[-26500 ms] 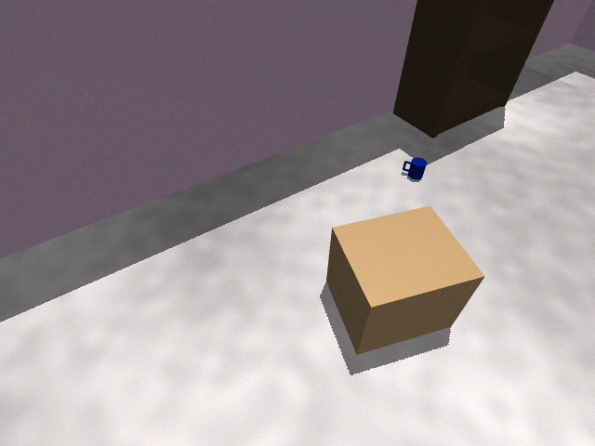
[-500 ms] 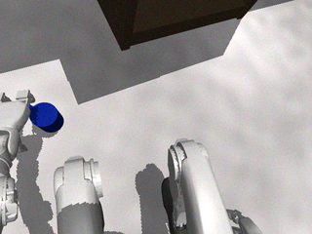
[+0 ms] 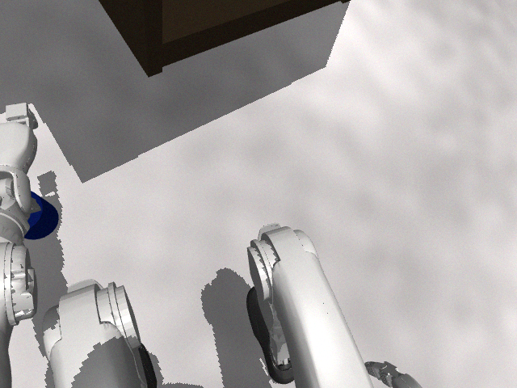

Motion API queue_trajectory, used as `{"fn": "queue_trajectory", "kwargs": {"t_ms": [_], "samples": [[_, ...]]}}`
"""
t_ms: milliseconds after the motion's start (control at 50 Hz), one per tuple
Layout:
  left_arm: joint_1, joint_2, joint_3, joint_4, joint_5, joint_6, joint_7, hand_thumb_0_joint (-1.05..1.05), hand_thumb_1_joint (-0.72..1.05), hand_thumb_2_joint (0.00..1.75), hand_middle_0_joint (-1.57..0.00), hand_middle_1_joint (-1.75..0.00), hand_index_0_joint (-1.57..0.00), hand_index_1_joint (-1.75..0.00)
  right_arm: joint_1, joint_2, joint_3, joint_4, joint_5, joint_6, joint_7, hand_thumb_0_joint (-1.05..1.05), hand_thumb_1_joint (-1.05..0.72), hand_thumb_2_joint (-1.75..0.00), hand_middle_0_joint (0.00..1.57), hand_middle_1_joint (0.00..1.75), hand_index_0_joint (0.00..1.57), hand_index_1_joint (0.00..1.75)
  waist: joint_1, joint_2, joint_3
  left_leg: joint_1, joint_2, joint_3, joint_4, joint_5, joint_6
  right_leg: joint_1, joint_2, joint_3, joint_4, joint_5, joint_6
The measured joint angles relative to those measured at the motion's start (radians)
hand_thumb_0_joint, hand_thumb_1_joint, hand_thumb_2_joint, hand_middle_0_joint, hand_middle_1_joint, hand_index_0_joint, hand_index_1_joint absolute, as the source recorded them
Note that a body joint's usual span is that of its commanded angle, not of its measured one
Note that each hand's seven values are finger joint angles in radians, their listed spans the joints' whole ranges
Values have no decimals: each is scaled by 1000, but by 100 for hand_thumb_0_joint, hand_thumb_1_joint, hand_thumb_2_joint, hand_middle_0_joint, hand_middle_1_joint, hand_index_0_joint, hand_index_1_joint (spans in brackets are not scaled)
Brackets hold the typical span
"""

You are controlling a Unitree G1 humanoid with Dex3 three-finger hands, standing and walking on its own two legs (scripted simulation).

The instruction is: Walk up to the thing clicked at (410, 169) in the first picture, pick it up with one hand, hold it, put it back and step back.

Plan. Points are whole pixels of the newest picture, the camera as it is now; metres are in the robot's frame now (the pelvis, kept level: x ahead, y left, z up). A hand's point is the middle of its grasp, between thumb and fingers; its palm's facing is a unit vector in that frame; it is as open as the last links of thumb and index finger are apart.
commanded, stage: approach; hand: left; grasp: from above
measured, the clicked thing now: (17, 211) +0.48 +0.29 -0.29
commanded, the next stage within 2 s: close in in 0.22 s
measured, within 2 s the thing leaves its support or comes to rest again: neither
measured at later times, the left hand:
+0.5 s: hand out of the picture +0.43 +0.28 -0.18, palm faces -0.44 -0.08 -0.90, open 13.9 cm
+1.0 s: hand (17, 218) +0.45 +0.28 -0.25, palm faces -0.47 -0.13 -0.87, open 14.1 cm
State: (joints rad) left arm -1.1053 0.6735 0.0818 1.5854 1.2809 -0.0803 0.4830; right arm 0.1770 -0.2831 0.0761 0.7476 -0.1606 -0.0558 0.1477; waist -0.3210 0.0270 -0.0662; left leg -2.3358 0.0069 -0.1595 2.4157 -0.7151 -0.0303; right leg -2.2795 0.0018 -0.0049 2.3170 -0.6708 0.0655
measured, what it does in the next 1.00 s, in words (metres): stands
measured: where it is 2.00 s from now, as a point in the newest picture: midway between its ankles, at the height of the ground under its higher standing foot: (214, 380)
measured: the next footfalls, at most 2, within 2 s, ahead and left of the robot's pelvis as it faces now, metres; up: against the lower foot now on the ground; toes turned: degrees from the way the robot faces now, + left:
none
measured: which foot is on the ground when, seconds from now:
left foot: down 0.00-1.00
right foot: down 0.00-1.00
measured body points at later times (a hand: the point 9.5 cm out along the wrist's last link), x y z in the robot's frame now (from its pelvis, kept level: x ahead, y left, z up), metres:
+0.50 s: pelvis -0.01 +0.00 -0.01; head +0.22 +0.08 +0.38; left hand +0.44 +0.28 -0.13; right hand +0.09 -0.29 -0.10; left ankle +0.07 +0.13 -0.30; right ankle +0.10 -0.14 -0.30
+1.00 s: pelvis +0.00 +0.00 -0.03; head +0.27 +0.08 +0.33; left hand +0.47 +0.28 -0.20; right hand +0.00 -0.26 -0.11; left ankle +0.07 +0.13 -0.30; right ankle +0.10 -0.14 -0.29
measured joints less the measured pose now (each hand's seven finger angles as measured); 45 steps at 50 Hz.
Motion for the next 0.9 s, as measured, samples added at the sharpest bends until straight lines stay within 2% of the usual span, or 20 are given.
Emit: {"fn": "queue_trajectory", "kwargs": {"t_ms": [60, 120, 220, 300, 380, 480, 540, 600, 660, 740, 780, 860, 900], "samples": [[31, 2, 16, -18, -34, 17, -33, 1, -51, 98, -8, -107, -9, -105, 16, -4, 4, -6, 13, 9, 4, 0, -90, -89, 20, 30, 21, 30, 6, 12, 9, 10, 3, 1, -6, -2, -2, 5, 2, 1, -4, 1, 3], [86, 5, 31, -62, -70, 13, -77, 1, -51, 98, -8, -106, -9, -104, 26, -4, 2, -9, 23, 18, 8, 0, -90, -89, 20, 30, 21, 30, 27, 17, 25, 25, 3, 2, -13, 0, -4, 16, 2, 2, -6, 2, 10], [185, 13, 31, -142, -113, -47, -149, 1, -52, 98, -8, -106, -9, -104, 25, 1, -13, -4, 28, 27, 11, 0, -90, -89, 20, 30, 21, 30, 76, 7, 38, 40, -4, 1, -19, 9, -8, 28, -5, 2, -4, 6, 9], [240, 16, -8, -206, -106, -129, -170, 0, -52, 98, -9, -107, -9, -105, 11, 0, -34, 6, 27, 27, 6, 0, -90, -89, 20, 30, 21, 30, 118, -12, 33, 40, -12, -4, -13, 16, -16, 32, -11, -2, 3, 6, 4], [234, 8, -54, -216, -70, -196, -127, 0, -52, 100, -9, -108, -10, -106, -18, -6, -50, 16, 20, 20, -5, 0, -91, -89, 20, 30, 21, 30, 138, -38, 20, 36, -19, -7, -1, 20, -21, 35, -14, -3, 14, 4, 1], [164, 4, -65, -99, 8, -210, -22, 0, -51, 100, -9, -108, -10, -105, -75, -11, -45, 16, 1, 5, -15, 0, -91, -89, 20, 30, 21, 30, 108, -60, 5, 22, -20, -10, 14, 24, -14, 30, -11, -6, 20, 8, -3], [121, 7, -52, -25, 54, -181, 32, 0, -49, 100, -9, -108, -11, -106, -94, -9, -35, 9, -9, -8, -14, 0, -91, -89, 20, 30, 20, 30, 77, -69, 0, 8, -21, -10, 22, 27, -8, 20, -9, -6, 23, 12, -8], [90, 14, -33, 28, 73, -140, 74, 0, -48, 100, -10, -108, -11, -105, -98, -4, -24, 5, -20, -18, -9, 0, -90, -89, 20, 30, 20, 30, 49, -71, -1, -7, -21, -8, 27, 31, -3, 9, -8, -5, 25, 15, -14], [58, 28, -28, 90, 72, -98, 94, 0, -48, 99, -9, -107, -10, -104, -94, 1, -8, 7, -34, -29, 4, 0, -90, -89, 20, 30, 20, 30, 22, -69, 9, -18, -20, -6, 32, 31, 2, -1, -7, -3, 28, 16, -13], [42, 52, -8, 123, 46, -67, 88, 0, -48, 97, -8, -105, -10, -103, -73, 2, 16, 8, -50, -48, 24, 0, -90, -89, 20, 30, 20, 30, -1, -60, 39, -29, -17, -10, 46, 26, 8, -8, -2, -5, 35, 14, -6], [42, 65, 4, 123, 30, -63, 79, 0, -48, 97, -8, -105, -9, -102, -58, 2, 29, 11, -58, -58, 35, 0, -90, -89, 20, 30, 20, 30, -8, -58, 58, -32, -15, -13, 56, 19, 9, -10, 1, -6, 41, 11, -2], [71, 95, 61, 86, 9, -80, 65, 0, -48, 97, -8, -104, -9, -101, -25, 2, 45, 12, -68, -68, 52, 0, -90, -89, 20, 30, 21, 30, -15, -52, 90, -37, -14, -25, 79, 3, 8, -13, 6, -13, 54, 1, 7], [85, 108, 66, 78, 6, -90, 60, 0, -49, 97, -8, -103, -9, -101, -12, 4, 50, 17, -75, -71, 61, 0, -90, -89, 20, 30, 21, 30, -16, -53, 100, -36, -12, -29, 89, -7, 6, -14, 9, -15, 62, -4, 8]]}}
